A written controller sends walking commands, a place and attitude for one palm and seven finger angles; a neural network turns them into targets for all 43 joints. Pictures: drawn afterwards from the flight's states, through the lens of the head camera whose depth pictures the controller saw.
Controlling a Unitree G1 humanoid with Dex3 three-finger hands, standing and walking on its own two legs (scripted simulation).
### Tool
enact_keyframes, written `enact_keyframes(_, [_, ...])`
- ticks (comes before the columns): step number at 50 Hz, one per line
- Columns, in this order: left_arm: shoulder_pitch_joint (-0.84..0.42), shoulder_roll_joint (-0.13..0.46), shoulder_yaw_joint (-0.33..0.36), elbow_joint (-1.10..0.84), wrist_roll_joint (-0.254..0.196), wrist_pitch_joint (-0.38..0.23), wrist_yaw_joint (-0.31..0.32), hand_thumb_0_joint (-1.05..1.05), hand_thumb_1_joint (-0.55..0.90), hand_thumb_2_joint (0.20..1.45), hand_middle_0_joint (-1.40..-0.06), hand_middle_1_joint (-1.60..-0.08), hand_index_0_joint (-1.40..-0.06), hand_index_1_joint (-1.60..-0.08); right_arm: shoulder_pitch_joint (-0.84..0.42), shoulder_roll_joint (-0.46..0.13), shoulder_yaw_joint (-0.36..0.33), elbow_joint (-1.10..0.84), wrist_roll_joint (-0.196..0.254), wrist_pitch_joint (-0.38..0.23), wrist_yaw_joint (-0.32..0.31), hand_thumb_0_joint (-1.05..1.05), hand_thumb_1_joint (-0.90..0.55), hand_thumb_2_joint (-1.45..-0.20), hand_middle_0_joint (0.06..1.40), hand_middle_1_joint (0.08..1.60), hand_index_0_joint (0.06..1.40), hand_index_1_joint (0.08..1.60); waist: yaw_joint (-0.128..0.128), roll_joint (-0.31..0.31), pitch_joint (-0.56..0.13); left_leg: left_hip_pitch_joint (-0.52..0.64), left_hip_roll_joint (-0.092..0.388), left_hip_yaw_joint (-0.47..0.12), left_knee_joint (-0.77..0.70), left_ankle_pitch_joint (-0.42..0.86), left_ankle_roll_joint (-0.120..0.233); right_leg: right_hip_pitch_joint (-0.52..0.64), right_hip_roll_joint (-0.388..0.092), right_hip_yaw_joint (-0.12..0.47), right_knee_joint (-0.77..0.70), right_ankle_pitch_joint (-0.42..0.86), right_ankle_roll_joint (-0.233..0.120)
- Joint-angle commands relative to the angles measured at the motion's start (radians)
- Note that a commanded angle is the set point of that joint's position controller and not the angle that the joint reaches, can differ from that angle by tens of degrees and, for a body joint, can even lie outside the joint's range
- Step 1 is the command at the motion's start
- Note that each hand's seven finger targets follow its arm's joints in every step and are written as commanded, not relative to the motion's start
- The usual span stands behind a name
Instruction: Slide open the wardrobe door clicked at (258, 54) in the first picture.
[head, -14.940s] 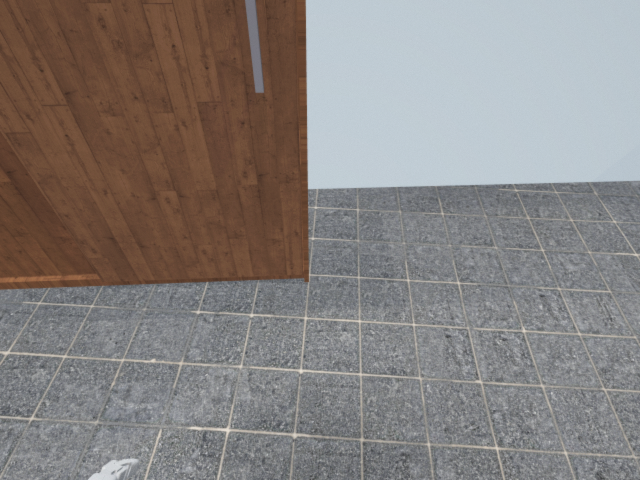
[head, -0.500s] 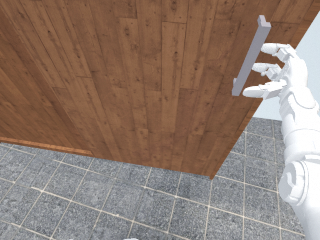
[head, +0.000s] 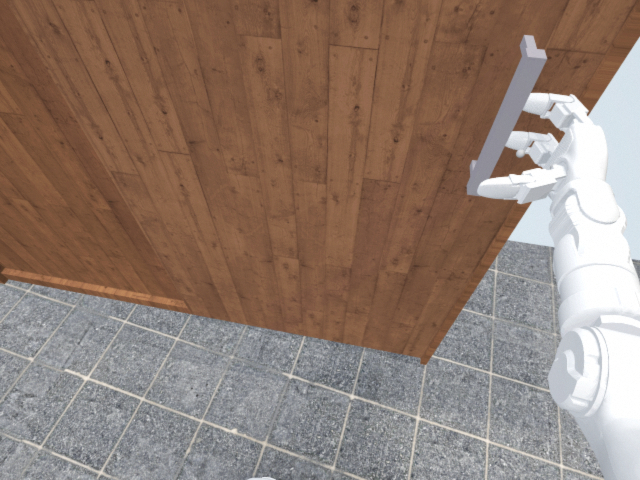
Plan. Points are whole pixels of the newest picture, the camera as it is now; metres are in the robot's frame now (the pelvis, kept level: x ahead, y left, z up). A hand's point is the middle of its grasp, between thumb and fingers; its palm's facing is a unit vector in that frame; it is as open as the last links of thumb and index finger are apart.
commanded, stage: slide the fingers in behind the handle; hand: right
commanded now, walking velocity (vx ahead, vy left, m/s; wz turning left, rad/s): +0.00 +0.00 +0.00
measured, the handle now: (498, 124) +0.54 -0.13 +0.17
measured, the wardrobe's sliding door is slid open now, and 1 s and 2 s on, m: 0.00 0.00 0.00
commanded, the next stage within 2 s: grip the handle and tug to test in 1.46 s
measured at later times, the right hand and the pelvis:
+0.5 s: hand (506, 158) +0.48 -0.13 +0.17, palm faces +0.02 +1.00 +0.01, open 14.0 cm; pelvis +0.00 +0.01 +0.00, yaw -1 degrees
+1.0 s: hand (485, 153) +0.49 -0.11 +0.16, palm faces +0.01 +1.00 -0.01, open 14.0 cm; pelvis +0.00 +0.01 +0.00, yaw +0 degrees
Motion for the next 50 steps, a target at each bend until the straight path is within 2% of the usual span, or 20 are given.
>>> enact_keyframes(1, [0.066,0.159,0.064,-0.100,-0.007,-0.033,0.011,0.000,0.900,0.900,-0.200,-0.300,-0.200,-0.300,-0.472,-0.241,-0.045,-0.305,0.009,-0.082,-0.011,0.000,0.500,-0.300,0.300,1.200,0.300,1.200,-0.026,-0.031,-0.400,0.152,-0.052,0.036,-0.048,0.332,0.050,0.229,0.036,0.005,-0.075,0.293,-0.033])
enact_keyframes(3, [0.061,0.155,0.065,-0.106,-0.010,-0.033,0.010,0.000,0.900,0.900,-0.200,-0.300,-0.200,-0.300,-0.458,-0.181,-0.002,-0.322,0.026,-0.076,-0.004,0.000,0.500,-0.300,0.300,1.200,0.300,1.200,-0.019,0.002,-0.388,0.170,-0.053,0.039,-0.053,0.350,0.048,0.224,0.036,-0.001,-0.075,0.303,-0.035])
enact_keyframes(11, [0.037,0.152,0.065,-0.097,-0.014,-0.030,0.015,0.000,0.900,0.900,-0.200,-0.300,-0.200,-0.300,-0.451,-0.159,0.007,-0.342,0.031,-0.024,-0.016,0.000,0.500,-0.300,0.300,1.200,0.300,1.200,-0.021,-0.008,-0.329,0.164,-0.051,0.042,-0.067,0.354,0.048,0.219,0.039,-0.003,-0.088,0.293,-0.035])
enact_keyframes(13, [0.032,0.150,0.067,-0.102,-0.013,-0.029,0.015,0.000,0.900,0.900,-0.200,-0.300,-0.200,-0.300,-0.459,-0.141,0.024,-0.391,0.030,-0.028,-0.024,0.000,0.500,-0.300,0.300,1.200,0.300,1.200,-0.021,-0.006,-0.359,0.179,-0.052,0.043,-0.061,0.375,0.051,0.244,0.040,0.000,-0.083,0.327,-0.036])
enact_keyframes(14, [0.024,0.144,0.067,-0.106,-0.013,-0.034,0.012,0.000,0.900,0.900,-0.200,-0.300,-0.200,-0.300,-0.457,-0.114,0.039,-0.419,0.031,-0.029,-0.026,0.000,0.500,-0.300,0.300,1.200,0.300,1.200,-0.023,-0.054,-0.382,0.174,-0.050,0.040,-0.060,0.393,0.050,0.270,0.042,-0.003,-0.080,0.351,-0.033])
enact_keyframes(17, [0.017,0.142,0.065,-0.101,-0.015,-0.031,0.010,0.000,0.900,0.900,-0.200,-0.300,-0.200,-0.300,-0.419,-0.088,0.051,-0.388,0.036,-0.017,-0.030,0.000,0.500,-0.300,0.300,1.200,0.300,1.200,-0.023,-0.020,-0.351,0.170,-0.051,0.042,-0.066,0.394,0.049,0.260,0.041,-0.006,-0.080,0.342,-0.032])
enact_keyframes(18, [0.025,0.147,0.066,-0.097,-0.013,-0.028,0.012,0.000,0.900,0.900,-0.200,-0.300,-0.200,-0.300,-0.405,-0.102,0.036,-0.358,0.040,-0.012,-0.034,0.000,0.500,-0.300,0.300,1.200,0.300,1.200,-0.020,0.055,-0.333,0.187,-0.051,0.046,-0.071,0.387,0.046,0.232,0.041,-0.003,-0.084,0.322,-0.037])
enact_keyframes(21, [0.008,0.145,0.063,-0.099,-0.015,-0.023,0.014,0.000,0.900,0.900,-0.200,-0.300,-0.200,-0.300,-0.454,-0.098,0.044,-0.353,0.033,0.002,-0.040,0.000,0.500,-0.300,0.300,1.200,0.300,1.200,-0.016,0.021,-0.306,0.175,-0.045,0.038,-0.077,0.364,0.045,0.214,0.046,-0.011,-0.095,0.278,-0.038])
enact_keyframes(25, [0.003,0.141,0.060,-0.104,-0.012,-0.021,0.017,0.000,0.900,0.900,-0.200,-0.300,-0.200,-0.300,-0.452,-0.138,0.011,-0.366,0.022,-0.017,-0.058,0.000,0.500,-0.300,0.300,1.200,0.300,1.200,-0.031,0.032,-0.344,0.202,-0.044,0.032,-0.070,0.374,0.046,0.218,0.049,-0.010,-0.091,0.289,-0.040])
enact_keyframes(27, [-0.001,0.134,0.060,-0.104,-0.010,-0.029,0.015,0.000,0.900,0.900,-0.200,-0.300,-0.200,-0.300,-0.490,-0.097,0.043,-0.392,0.020,-0.035,-0.062,0.000,0.500,-0.300,0.300,1.200,0.300,1.200,-0.023,-0.006,-0.355,0.182,-0.044,0.032,-0.071,0.362,0.047,0.242,0.050,-0.010,-0.087,0.284,-0.037])
enact_keyframes(31, [0.012,0.142,0.058,-0.085,-0.009,-0.027,0.019,0.000,0.900,0.900,-0.200,-0.300,-0.200,-0.300,-0.497,-0.132,0.018,-0.297,0.018,-0.038,-0.063,0.000,0.500,-0.300,0.300,1.200,0.300,1.200,-0.013,0.058,-0.314,0.182,-0.044,0.030,-0.077,0.330,0.043,0.192,0.050,-0.005,-0.095,0.233,-0.039])
enact_keyframes(33, [0.011,0.145,0.060,-0.092,-0.007,-0.026,0.020,0.000,0.900,0.900,-0.200,-0.300,-0.200,-0.300,-0.490,-0.138,0.012,-0.310,0.017,-0.042,-0.061,0.000,0.500,-0.300,0.300,1.200,0.300,1.200,-0.023,0.040,-0.355,0.200,-0.043,0.027,-0.072,0.344,0.045,0.206,0.051,-0.008,-0.092,0.251,-0.041])
enact_keyframes(36, [0.007,0.133,0.061,-0.094,-0.009,-0.033,0.014,0.000,0.900,0.900,-0.200,-0.300,-0.200,-0.300,-0.497,-0.076,0.061,-0.347,0.014,-0.051,-0.057,0.000,0.500,-0.300,0.300,1.200,0.300,1.200,-0.024,-0.042,-0.386,0.182,-0.044,0.032,-0.063,0.366,0.050,0.251,0.051,-0.008,-0.085,0.294,-0.033])
enact_keyframes(38, [0.019,0.139,0.062,-0.090,-0.007,-0.033,0.012,0.000,0.900,0.900,-0.200,-0.300,-0.200,-0.300,-0.452,-0.085,0.046,-0.329,0.021,-0.051,-0.060,0.000,0.500,-0.300,0.300,1.200,0.300,1.200,-0.026,0.029,-0.381,0.198,-0.048,0.038,-0.064,0.380,0.049,0.237,0.047,-0.003,-0.083,0.308,-0.035])
enact_keyframes(40, [0.015,0.138,0.063,-0.086,-0.011,-0.032,0.011,0.000,0.900,0.900,-0.200,-0.300,-0.200,-0.300,-0.474,-0.055,0.064,-0.310,0.032,-0.039,-0.062,0.000,0.500,-0.300,0.300,1.200,0.300,1.200,-0.013,0.032,-0.338,0.179,-0.049,0.037,-0.075,0.353,0.045,0.218,0.047,-0.007,-0.094,0.267,-0.036])
enact_keyframes(43, [0.024,0.150,0.061,-0.079,-0.009,-0.026,0.016,0.000,0.900,0.900,-0.200,-0.300,-0.200,-0.300,-0.481,-0.112,0.019,-0.258,0.024,-0.026,-0.075,0.000,0.500,-0.300,0.300,1.200,0.300,1.200,-0.016,0.081,-0.281,0.174,-0.045,0.034,-0.091,0.292,0.041,0.166,0.050,-0.009,-0.106,0.202,-0.041])
enact_keyframes(44, [0.021,0.147,0.062,-0.078,-0.009,-0.025,0.016,0.000,0.900,0.900,-0.200,-0.300,-0.200,-0.300,-0.515,-0.131,0.012,-0.272,0.016,-0.032,-0.083,0.000,0.500,-0.300,0.300,1.200,0.300,1.200,-0.013,0.060,-0.290,0.174,-0.042,0.029,-0.089,0.294,0.041,0.168,0.050,-0.009,-0.107,0.203,-0.042])
enact_keyframes(47, [0.023,0.131,0.063,-0.078,-0.003,-0.037,0.010,0.000,0.900,0.900,-0.200,-0.300,-0.200,-0.300,-0.563,-0.062,0.071,-0.344,-0.001,-0.063,-0.098,0.000,0.500,-0.300,0.300,1.200,0.300,1.200,-0.006,-0.028,-0.347,0.150,-0.045,0.033,-0.072,0.318,0.047,0.234,0.050,-0.006,-0.092,0.254,-0.036])
enact_keyframes(48, [0.033,0.135,0.066,-0.079,-0.001,-0.038,0.008,0.000,0.900,0.900,-0.200,-0.300,-0.200,-0.300,-0.539,-0.078,0.055,-0.359,-0.005,-0.076,-0.105,0.000,0.500,-0.300,0.300,1.200,0.300,1.200,-0.018,-0.007,-0.378,0.164,-0.049,0.037,-0.063,0.330,0.050,0.246,0.046,0.001,-0.087,0.281,-0.034])
enact_keyframes(50, [0.034,0.135,0.067,-0.071,-0.001,-0.041,0.007,0.000,0.900,0.900,-0.200,-0.300,-0.200,-0.300,-0.540,-0.054,0.065,-0.332,0.005,-0.080,-0.109,0.000,0.500,-0.300,0.300,1.200,0.300,1.200,-0.007,0.012,-0.384,0.158,-0.051,0.038,-0.065,0.329,0.047,0.250,0.045,0.001,-0.087,0.272,-0.031])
